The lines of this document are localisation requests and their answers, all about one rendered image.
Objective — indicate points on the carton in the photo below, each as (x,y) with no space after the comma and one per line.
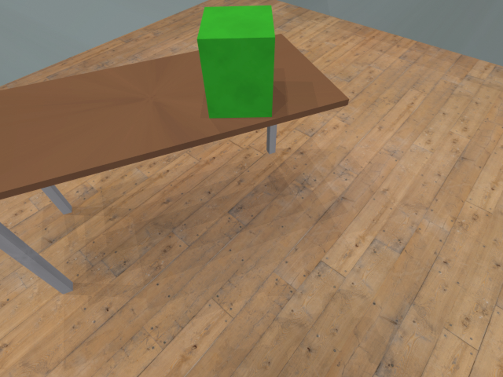
(236,46)

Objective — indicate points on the table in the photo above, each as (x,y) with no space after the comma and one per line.
(69,128)

